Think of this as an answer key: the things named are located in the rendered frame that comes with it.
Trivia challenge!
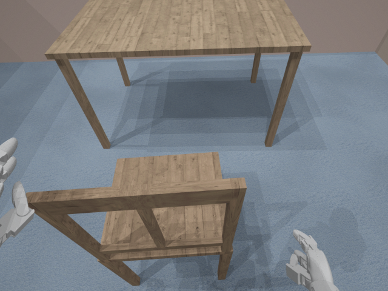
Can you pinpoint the right robot hand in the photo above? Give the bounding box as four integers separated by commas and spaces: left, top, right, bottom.
286, 229, 333, 289

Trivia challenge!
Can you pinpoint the left robot hand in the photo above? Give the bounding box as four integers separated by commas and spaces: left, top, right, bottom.
0, 138, 35, 247

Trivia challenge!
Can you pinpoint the chair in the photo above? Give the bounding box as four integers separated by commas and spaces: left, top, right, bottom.
26, 152, 247, 286

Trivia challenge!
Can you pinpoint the table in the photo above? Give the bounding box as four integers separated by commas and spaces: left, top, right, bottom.
45, 0, 312, 149

